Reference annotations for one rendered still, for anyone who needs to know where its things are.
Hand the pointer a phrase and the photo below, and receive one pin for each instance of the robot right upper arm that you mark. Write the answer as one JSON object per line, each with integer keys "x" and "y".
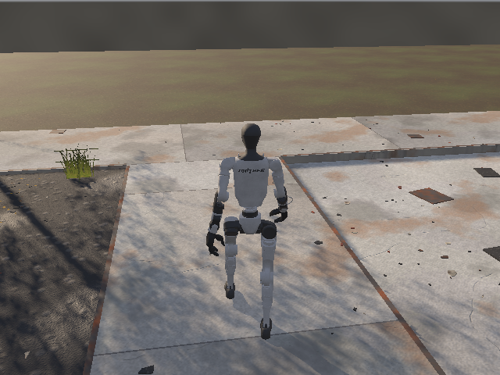
{"x": 278, "y": 176}

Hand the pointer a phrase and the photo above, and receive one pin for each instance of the right robot thigh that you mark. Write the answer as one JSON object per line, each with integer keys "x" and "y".
{"x": 268, "y": 244}

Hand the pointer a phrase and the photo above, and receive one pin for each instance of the right robot hand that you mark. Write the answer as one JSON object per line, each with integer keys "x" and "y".
{"x": 284, "y": 215}

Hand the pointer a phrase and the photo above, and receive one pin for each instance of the robot left upper arm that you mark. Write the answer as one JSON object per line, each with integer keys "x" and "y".
{"x": 223, "y": 178}

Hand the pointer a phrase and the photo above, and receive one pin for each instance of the robot right forearm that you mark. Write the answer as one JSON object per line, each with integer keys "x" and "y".
{"x": 283, "y": 202}

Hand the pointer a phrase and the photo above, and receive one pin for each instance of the left robot hand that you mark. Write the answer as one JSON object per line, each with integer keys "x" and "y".
{"x": 210, "y": 240}

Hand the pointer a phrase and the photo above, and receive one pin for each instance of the robot left forearm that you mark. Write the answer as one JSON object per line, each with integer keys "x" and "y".
{"x": 216, "y": 216}

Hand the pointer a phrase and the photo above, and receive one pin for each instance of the right robot shin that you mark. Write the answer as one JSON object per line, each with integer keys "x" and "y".
{"x": 267, "y": 300}

